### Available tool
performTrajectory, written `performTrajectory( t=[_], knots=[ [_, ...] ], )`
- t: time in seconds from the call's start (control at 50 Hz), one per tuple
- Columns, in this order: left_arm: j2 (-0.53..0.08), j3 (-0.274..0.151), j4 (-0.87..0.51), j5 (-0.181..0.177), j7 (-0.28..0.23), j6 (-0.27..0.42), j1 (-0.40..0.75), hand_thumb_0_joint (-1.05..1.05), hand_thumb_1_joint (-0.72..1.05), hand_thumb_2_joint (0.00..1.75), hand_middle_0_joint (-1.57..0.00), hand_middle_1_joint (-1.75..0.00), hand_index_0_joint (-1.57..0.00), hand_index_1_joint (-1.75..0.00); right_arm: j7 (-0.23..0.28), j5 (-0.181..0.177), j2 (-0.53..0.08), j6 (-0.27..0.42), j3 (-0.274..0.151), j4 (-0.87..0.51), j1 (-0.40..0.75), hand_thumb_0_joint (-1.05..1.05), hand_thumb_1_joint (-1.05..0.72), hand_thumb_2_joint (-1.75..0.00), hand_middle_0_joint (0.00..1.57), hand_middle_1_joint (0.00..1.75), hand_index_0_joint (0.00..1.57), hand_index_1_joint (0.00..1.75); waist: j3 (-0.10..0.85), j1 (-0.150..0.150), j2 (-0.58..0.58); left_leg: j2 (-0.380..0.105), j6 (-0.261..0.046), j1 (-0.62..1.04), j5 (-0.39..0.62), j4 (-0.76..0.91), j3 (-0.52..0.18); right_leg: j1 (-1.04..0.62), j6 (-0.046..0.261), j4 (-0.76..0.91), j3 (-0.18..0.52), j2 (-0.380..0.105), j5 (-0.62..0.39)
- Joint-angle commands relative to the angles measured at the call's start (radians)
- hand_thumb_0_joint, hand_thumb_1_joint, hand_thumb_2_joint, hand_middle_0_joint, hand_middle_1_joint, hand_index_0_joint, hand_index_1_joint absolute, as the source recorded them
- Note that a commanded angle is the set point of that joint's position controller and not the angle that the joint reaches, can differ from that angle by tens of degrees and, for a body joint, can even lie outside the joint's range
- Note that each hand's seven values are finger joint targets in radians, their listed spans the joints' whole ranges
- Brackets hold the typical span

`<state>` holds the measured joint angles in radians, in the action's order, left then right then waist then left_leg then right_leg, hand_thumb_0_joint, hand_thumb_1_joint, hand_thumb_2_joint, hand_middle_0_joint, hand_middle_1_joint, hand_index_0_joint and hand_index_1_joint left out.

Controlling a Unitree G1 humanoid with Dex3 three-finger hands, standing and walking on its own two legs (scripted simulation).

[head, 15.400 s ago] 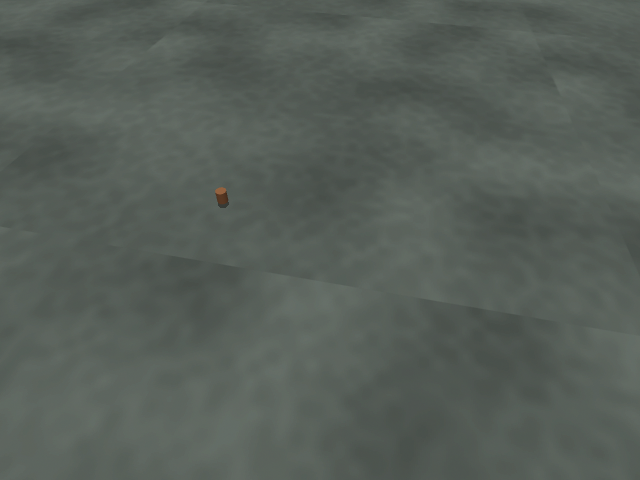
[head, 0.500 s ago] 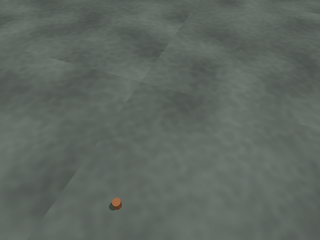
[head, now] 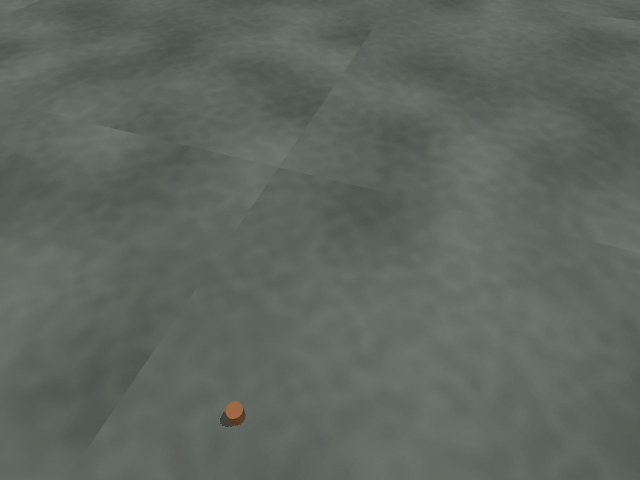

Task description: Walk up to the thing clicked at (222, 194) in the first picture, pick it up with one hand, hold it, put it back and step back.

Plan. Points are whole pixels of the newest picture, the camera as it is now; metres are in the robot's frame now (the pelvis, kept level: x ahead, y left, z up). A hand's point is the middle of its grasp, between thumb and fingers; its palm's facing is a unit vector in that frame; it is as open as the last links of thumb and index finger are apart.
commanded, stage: walk up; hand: left
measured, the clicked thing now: (235, 413) +0.45 +0.25 -0.75
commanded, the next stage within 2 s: stand in 0.28 s
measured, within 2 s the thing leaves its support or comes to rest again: neither
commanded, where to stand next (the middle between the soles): +0.09 +0.01 m, yaw +0 degrees
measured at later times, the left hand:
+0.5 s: hand out of the picture +0.09 +0.25 -0.15, palm faces -0.03 -0.94 -0.34, open 7.4 cm
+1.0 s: hand out of the picture +0.07 +0.24 -0.15, palm faces -0.03 -0.94 -0.34, open 7.4 cm
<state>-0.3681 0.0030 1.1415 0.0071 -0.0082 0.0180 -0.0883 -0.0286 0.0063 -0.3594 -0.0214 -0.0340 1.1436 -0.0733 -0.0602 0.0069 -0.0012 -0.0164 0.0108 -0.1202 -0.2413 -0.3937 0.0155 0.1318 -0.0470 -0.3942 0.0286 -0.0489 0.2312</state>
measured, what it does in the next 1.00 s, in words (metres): stands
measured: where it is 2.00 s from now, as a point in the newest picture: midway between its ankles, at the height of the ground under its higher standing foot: outside the picture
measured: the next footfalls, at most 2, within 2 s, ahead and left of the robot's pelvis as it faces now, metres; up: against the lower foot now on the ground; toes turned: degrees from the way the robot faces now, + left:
none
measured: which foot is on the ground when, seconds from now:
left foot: down 0.00-1.00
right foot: down 0.00-1.00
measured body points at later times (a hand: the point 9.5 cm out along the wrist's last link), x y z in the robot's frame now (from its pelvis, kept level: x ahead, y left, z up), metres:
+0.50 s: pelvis +0.00 -0.01 +0.00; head +0.02 +0.00 +0.45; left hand +0.10 +0.29 -0.13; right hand +0.09 -0.31 -0.13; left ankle -0.02 +0.13 -0.74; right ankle -0.01 -0.15 -0.74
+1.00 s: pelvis -0.01 -0.01 +0.00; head +0.00 -0.01 +0.45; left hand +0.07 +0.29 -0.13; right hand +0.07 -0.31 -0.13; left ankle -0.02 +0.13 -0.74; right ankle -0.01 -0.15 -0.74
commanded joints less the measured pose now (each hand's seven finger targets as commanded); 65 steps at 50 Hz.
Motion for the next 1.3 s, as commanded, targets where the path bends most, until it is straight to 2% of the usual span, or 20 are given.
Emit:
performTrajectory(
  t=[0.0, 0.04, 0.06, 0.24, 0.26, 0.28, 0.34, 0.4, 0.44, 0.64, 0.72, 0.94, 1.2, 1.28],
  knots=[
    [-0.227, -0.047, -0.068, 0.001, -0.013, 0.026, 0.058, 0.00, 0.90, 0.90, -0.20, -0.30, -0.20, -0.30, 0.020, -0.001, -0.218, 0.027, -0.037, -0.063, 0.050, 0.00, -0.90, -0.90, 0.20, 0.30, 0.20, 0.30, 0.107, 0.000, -0.008, -0.091, -0.034, 0.041, 0.232, 0.056, -0.056, -0.015, 0.061, 0.048, 0.042, -0.068, -0.250],
    [-0.222, -0.048, -0.075, 0.002, -0.013, 0.024, 0.058, 0.00, 0.90, 0.90, -0.20, -0.30, -0.20, -0.30, 0.021, 0.001, -0.225, 0.028, -0.039, -0.064, 0.046, 0.00, -0.90, -0.90, 0.20, 0.30, 0.20, 0.30, 0.110, 0.002, 0.005, -0.095, -0.037, 0.039, 0.228, 0.065, -0.057, -0.023, 0.061, 0.040, 0.033, -0.064, -0.247],
    [-0.219, -0.046, -0.069, 0.000, -0.014, 0.024, 0.043, 0.00, 0.90, 0.90, -0.20, -0.30, -0.20, -0.30, 0.020, 0.000, -0.222, 0.029, -0.038, -0.069, 0.058, 0.00, -0.90, -0.90, 0.20, 0.30, 0.20, 0.30, 0.109, -0.007, 0.015, -0.096, -0.036, 0.054, 0.242, 0.061, -0.058, -0.010, 0.059, 0.039, 0.033, -0.063, -0.253],
    [-0.219, -0.050, -0.081, 0.006, -0.015, 0.022, 0.051, 0.00, 0.90, 0.90, -0.20, -0.30, -0.20, -0.30, 0.022, 0.002, -0.219, 0.028, -0.043, -0.074, 0.043, 0.00, -0.90, -0.90, 0.20, 0.30, 0.20, 0.30, 0.106, 0.002, 0.005, -0.097, -0.038, 0.045, 0.224, 0.068, -0.050, -0.018, 0.063, 0.038, 0.034, -0.062, -0.251],
    [-0.204, -0.047, -0.082, -0.005, -0.013, 0.015, 0.066, 0.00, 0.90, 0.90, -0.20, -0.30, -0.20, -0.30, 0.028, -0.002, -0.193, 0.035, -0.029, -0.078, 0.067, 0.00, -0.90, -0.90, 0.20, 0.30, 0.20, 0.30, 0.075, 0.002, -0.033, -0.115, -0.028, 0.026, 0.306, 0.095, -0.078, -0.014, 0.054, 0.051, 0.042, -0.068, -0.297],
    [-0.199, -0.047, -0.084, -0.007, -0.011, 0.012, 0.063, 0.00, 0.90, 0.90, -0.20, -0.30, -0.20, -0.30, 0.029, -0.003, -0.196, 0.040, -0.028, -0.079, 0.063, 0.00, -0.90, -0.90, 0.20, 0.30, 0.20, 0.30, 0.082, 0.000, -0.027, -0.119, -0.022, 0.040, 0.351, 0.095, -0.075, -0.025, 0.052, 0.050, 0.039, -0.069, -0.318],
    [-0.202, -0.051, -0.080, -0.005, -0.009, 0.009, 0.045, 0.00, 0.90, 0.90, -0.20, -0.30, -0.20, -0.30, 0.032, -0.002, -0.206, 0.044, -0.029, -0.070, 0.059, 0.00, -0.90, -0.90, 0.20, 0.30, 0.20, 0.30, 0.103, -0.001, -0.007, -0.116, -0.019, 0.067, 0.352, 0.099, -0.065, -0.040, 0.050, 0.063, 0.041, -0.070, -0.312],
    [-0.205, -0.053, -0.085, -0.005, -0.006, 0.008, 0.055, 0.00, 0.90, 0.90, -0.20, -0.30, -0.20, -0.30, 0.032, -0.001, -0.197, 0.047, -0.026, -0.067, 0.061, 0.00, -0.90, -0.90, 0.20, 0.30, 0.20, 0.30, 0.118, 0.001, 0.007, -0.116, -0.013, 0.062, 0.324, 0.111, -0.062, -0.062, 0.054, 0.073, 0.046, -0.075, -0.294],
    [-0.203, -0.051, -0.083, -0.003, -0.004, 0.008, 0.053, 0.00, 0.90, 0.90, -0.20, -0.30, -0.20, -0.30, 0.032, 0.000, -0.196, 0.046, -0.023, -0.066, 0.070, 0.00, -0.90, -0.90, 0.20, 0.30, 0.20, 0.30, 0.103, -0.003, 0.003, -0.110, -0.010, 0.049, 0.265, 0.119, -0.062, -0.054, 0.050, 0.091, 0.045, -0.072, -0.253],
    [-0.197, -0.048, -0.083, 0.000, -0.002, 0.011, 0.047, 0.00, 0.90, 0.90, -0.20, -0.30, -0.20, -0.30, 0.030, 0.001, -0.197, 0.044, -0.024, -0.056, 0.067, 0.00, -0.90, -0.90, 0.20, 0.30, 0.20, 0.30, 0.098, 0.001, 0.007, -0.114, -0.013, 0.060, 0.234, 0.113, -0.063, -0.027, 0.052, 0.111, 0.051, -0.072, -0.241],
    [-0.198, -0.048, -0.081, -0.001, -0.001, 0.011, 0.044, 0.00, 0.90, 0.90, -0.20, -0.30, -0.20, -0.30, 0.029, 0.002, -0.194, 0.042, -0.022, -0.055, 0.054, 0.00, -0.90, -0.90, 0.20, 0.30, 0.20, 0.30, 0.089, 0.004, -0.003, -0.108, -0.013, 0.039, 0.182, 0.120, -0.063, -0.027, 0.052, 0.121, 0.056, -0.074, -0.207],
    [-0.199, -0.045, -0.079, 0.000, -0.001, 0.011, 0.027, 0.00, 0.90, 0.90, -0.20, -0.30, -0.20, -0.30, 0.028, 0.002, -0.198, 0.044, -0.020, -0.055, 0.043, 0.00, -0.90, -0.90, 0.20, 0.30, 0.20, 0.30, 0.089, -0.002, -0.007, -0.119, -0.016, 0.051, 0.210, 0.115, -0.070, -0.019, 0.056, 0.116, 0.051, -0.074, -0.213],
    [-0.206, -0.044, -0.079, 0.004, 0.002, 0.010, 0.017, 0.00, 0.90, 0.90, -0.20, -0.30, -0.20, -0.30, 0.027, 0.004, -0.200, 0.044, -0.017, -0.056, 0.021, 0.00, -0.90, -0.90, 0.20, 0.30, 0.20, 0.30, 0.069, -0.005, -0.003, -0.112, -0.020, 0.019, 0.122, 0.131, -0.075, -0.004, 0.055, 0.132, 0.054, -0.072, -0.126],
    [-0.203, -0.043, -0.083, 0.002, 0.001, 0.011, 0.023, 0.00, 0.90, 0.90, -0.20, -0.30, -0.20, -0.30, 0.029, 0.004, -0.210, 0.044, -0.019, -0.054, 0.011, 0.00, -0.90, -0.90, 0.20, 0.30, 0.20, 0.30, 0.078, -0.003, 0.013, -0.115, -0.021, 0.026, 0.156, 0.126, -0.073, -0.011, 0.058, 0.124, 0.056, -0.077, -0.163]
  ],
)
